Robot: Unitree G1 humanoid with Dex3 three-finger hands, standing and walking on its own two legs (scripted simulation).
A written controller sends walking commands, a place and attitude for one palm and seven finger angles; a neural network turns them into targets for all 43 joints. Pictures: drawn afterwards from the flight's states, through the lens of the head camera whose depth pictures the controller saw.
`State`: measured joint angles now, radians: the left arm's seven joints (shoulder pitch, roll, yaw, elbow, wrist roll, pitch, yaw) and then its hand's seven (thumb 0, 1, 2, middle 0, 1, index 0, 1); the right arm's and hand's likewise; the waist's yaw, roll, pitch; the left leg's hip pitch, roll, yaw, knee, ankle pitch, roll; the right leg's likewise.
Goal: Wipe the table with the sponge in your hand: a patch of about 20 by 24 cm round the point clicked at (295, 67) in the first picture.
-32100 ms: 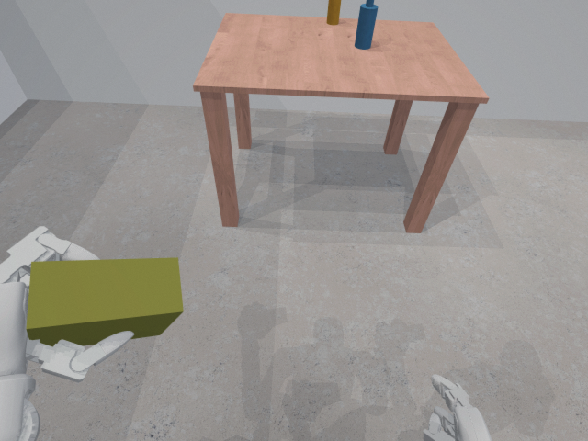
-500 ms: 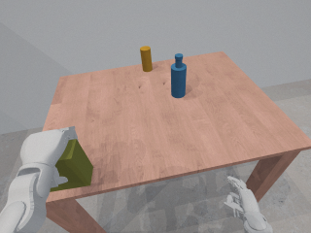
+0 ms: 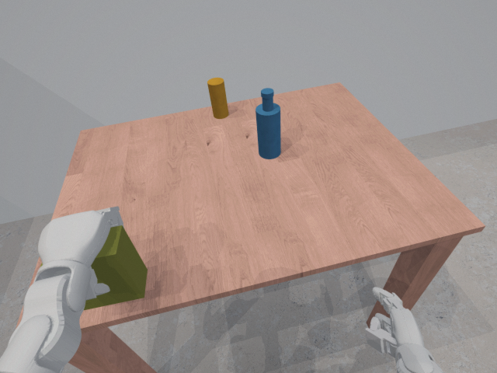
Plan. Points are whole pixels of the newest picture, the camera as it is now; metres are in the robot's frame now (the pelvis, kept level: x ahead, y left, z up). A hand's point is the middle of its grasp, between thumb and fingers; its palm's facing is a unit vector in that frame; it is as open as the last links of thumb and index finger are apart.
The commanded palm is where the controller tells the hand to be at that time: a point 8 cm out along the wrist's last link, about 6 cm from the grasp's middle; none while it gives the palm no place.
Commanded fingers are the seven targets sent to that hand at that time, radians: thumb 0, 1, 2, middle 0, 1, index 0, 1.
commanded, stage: move the sponge above the wiping area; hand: left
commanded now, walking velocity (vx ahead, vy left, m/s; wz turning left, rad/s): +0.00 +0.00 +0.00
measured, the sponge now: (105, 276) +0.23 +0.30 +0.03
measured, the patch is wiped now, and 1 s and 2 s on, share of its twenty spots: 0.00 0.00 0.00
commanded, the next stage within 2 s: lower the sponge onto the table in 2.00 s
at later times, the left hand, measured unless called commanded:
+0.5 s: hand (108, 249) +0.26 +0.29 +0.07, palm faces -0.01 -0.08 -1.00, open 10.1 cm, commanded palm +0.23 +0.28 +0.14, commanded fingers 0.00 0.10 1.30 -1.20 -1.60 -1.20 -1.60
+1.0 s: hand (131, 244) +0.28 +0.26 +0.06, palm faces -0.02 -0.07 -1.00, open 10.1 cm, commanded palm +0.26 +0.26 +0.12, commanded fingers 0.00 0.10 1.30 -1.20 -1.60 -1.20 -1.60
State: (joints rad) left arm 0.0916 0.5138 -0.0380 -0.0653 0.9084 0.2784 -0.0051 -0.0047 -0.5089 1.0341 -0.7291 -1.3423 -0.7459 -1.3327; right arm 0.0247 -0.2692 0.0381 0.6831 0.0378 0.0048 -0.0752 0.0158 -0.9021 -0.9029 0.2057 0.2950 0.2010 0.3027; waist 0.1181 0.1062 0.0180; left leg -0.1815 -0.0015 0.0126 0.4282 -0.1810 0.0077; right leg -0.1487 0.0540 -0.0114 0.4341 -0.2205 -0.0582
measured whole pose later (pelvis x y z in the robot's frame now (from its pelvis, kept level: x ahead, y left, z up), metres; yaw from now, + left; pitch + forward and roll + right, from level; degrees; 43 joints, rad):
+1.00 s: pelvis +0.01 +0.01 +0.00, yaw +0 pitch -1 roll +0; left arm -0.04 0.39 -0.19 0.08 0.98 0.37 0.08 0.00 -0.51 1.03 -0.73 -1.34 -0.75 -1.33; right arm 0.01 -0.24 0.03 0.69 0.05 0.04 -0.06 0.02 -0.90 -0.90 0.21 0.29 0.20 0.30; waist 0.11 0.09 -0.02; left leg -0.23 -0.02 0.02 0.45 -0.20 0.03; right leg -0.21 0.03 0.00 0.47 -0.25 -0.04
